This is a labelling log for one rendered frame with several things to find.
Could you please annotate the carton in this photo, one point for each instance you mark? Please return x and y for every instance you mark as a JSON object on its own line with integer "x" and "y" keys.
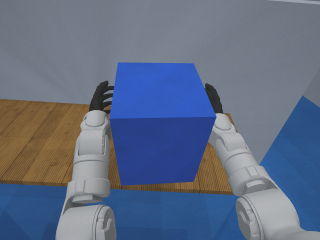
{"x": 161, "y": 119}

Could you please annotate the left robot hand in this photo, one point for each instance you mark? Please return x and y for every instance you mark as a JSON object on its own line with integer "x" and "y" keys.
{"x": 99, "y": 96}

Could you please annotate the right robot hand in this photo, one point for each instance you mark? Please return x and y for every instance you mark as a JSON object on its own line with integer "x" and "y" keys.
{"x": 214, "y": 98}

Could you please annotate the robot right upper arm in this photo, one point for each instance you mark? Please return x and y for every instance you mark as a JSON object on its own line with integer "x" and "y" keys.
{"x": 269, "y": 215}

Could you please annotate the robot left upper arm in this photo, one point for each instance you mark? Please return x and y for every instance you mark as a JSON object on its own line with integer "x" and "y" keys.
{"x": 94, "y": 222}

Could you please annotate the left robot forearm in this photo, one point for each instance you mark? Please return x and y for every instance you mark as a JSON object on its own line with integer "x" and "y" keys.
{"x": 91, "y": 161}

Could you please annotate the table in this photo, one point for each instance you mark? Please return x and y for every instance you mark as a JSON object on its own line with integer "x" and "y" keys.
{"x": 37, "y": 147}

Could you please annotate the right robot forearm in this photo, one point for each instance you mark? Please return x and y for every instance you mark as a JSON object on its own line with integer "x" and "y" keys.
{"x": 245, "y": 175}

